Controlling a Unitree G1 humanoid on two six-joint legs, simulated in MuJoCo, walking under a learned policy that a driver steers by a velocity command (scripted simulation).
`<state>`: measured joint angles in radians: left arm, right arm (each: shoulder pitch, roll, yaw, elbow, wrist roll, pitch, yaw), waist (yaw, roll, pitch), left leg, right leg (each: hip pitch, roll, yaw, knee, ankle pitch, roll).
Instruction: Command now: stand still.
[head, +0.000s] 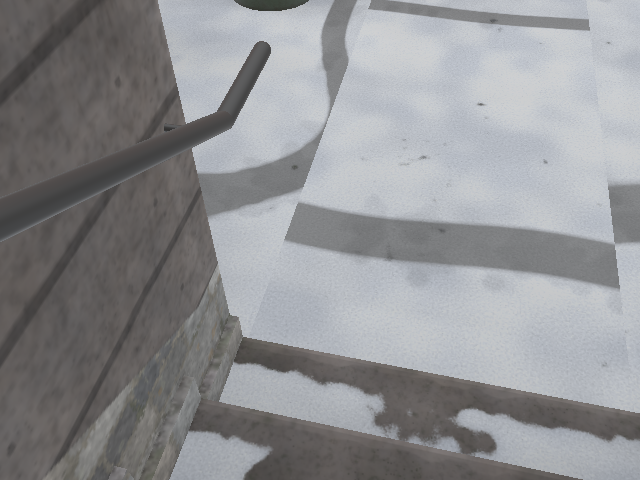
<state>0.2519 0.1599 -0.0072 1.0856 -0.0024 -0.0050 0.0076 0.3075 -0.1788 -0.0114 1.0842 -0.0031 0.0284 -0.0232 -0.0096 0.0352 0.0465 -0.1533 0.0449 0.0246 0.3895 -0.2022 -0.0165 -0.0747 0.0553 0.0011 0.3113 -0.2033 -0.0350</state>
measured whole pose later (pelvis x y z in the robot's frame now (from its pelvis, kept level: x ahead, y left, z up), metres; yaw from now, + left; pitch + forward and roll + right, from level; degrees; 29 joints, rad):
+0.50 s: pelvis -0.03 +0.00 +0.00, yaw +0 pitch -1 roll -1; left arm 0.27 0.15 -0.01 1.11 0.02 0.01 0.00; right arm 0.29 -0.16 -0.01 1.07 -0.01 0.01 -0.02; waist 0.00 0.01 0.02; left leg -0.23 0.04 0.02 0.40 -0.17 -0.01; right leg -0.16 0.05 0.00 0.35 -0.18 -0.03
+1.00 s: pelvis -0.03 +0.00 -0.01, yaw +0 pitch +1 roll -1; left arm 0.33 0.16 -0.01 1.06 0.02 0.00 -0.01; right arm 0.29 -0.18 -0.01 1.04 -0.02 0.04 -0.02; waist 0.00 0.02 -0.01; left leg -0.31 0.05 0.02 0.48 -0.19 -0.01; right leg -0.25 0.06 0.00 0.46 -0.22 -0.04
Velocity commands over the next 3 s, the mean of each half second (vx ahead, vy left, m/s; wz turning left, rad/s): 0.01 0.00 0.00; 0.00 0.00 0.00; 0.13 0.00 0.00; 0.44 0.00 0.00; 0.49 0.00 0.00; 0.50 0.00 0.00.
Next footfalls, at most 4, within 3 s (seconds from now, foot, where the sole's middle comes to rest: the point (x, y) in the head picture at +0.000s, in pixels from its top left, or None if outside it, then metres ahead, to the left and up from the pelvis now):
1.92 right None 0.30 -0.22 -0.95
2.52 left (350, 475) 0.65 -0.03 -1.12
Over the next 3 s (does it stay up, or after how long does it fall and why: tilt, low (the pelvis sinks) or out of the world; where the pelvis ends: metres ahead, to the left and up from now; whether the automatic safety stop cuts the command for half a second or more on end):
stays up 0.75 -0.13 -0.43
